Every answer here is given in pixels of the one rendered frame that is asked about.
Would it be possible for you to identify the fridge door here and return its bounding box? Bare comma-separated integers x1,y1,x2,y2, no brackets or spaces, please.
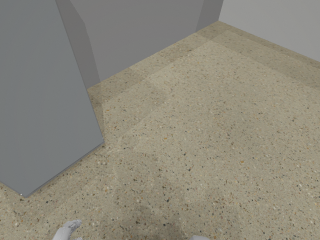
0,0,104,196

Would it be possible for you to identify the robot left hand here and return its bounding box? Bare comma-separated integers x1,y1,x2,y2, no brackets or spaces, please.
52,219,83,240

